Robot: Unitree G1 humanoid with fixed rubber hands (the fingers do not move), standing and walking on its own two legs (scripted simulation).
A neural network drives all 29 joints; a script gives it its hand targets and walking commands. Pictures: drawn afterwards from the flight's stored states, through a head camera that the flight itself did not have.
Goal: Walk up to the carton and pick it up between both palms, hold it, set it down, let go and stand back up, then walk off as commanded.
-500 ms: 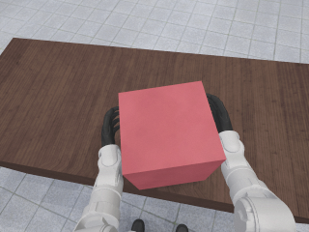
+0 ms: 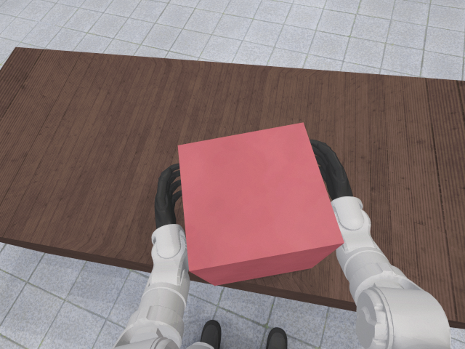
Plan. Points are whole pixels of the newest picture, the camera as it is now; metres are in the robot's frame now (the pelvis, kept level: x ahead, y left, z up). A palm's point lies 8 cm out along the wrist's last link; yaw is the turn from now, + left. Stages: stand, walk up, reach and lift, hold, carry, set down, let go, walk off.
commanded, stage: set down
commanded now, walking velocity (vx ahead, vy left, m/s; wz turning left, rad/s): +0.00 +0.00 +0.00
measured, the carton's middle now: (253, 214) +0.36 +0.04 -0.08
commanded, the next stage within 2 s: none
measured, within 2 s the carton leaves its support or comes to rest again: neither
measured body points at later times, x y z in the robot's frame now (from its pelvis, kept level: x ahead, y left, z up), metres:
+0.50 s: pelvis +0.00 +0.00 +0.00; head +0.16 -0.01 +0.42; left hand +0.34 +0.19 -0.04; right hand +0.43 -0.10 -0.04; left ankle -0.02 +0.16 -0.74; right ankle -0.01 -0.08 -0.74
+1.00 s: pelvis +0.00 +0.00 +0.00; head +0.16 -0.01 +0.42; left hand +0.34 +0.19 -0.04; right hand +0.44 -0.10 -0.04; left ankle -0.02 +0.16 -0.74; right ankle -0.01 -0.08 -0.74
